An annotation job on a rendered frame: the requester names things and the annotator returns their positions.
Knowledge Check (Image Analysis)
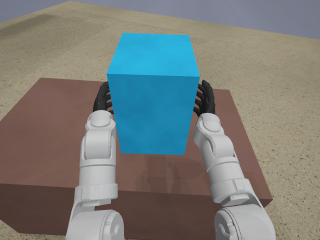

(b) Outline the robot right upper arm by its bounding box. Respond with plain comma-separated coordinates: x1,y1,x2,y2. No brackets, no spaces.
214,204,276,240

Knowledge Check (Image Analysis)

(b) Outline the left robot forearm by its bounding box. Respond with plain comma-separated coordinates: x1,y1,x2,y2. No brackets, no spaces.
65,110,118,240

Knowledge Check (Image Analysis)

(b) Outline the pedestal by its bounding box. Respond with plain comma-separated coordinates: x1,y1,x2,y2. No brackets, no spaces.
0,77,273,240

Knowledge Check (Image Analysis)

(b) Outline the carton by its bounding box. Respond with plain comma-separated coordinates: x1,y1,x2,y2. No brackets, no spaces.
106,33,200,155

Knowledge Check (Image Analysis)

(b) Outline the right robot forearm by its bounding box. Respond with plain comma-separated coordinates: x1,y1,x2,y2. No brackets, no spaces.
192,113,276,239

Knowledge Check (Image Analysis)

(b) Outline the robot left upper arm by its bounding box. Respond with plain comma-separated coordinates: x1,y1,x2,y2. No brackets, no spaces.
66,209,125,240

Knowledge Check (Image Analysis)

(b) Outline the left robot hand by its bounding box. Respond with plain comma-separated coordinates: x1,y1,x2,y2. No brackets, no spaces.
92,81,114,114

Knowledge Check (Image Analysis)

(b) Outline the right robot hand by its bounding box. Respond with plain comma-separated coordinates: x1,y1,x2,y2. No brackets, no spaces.
193,79,216,117

